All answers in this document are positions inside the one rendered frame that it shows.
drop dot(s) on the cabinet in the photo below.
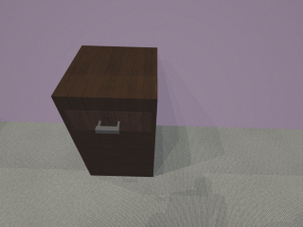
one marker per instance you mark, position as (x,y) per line
(112,79)

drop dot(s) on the handle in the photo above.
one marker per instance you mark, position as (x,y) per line
(108,129)

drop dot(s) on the drawer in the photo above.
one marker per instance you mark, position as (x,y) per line
(129,121)

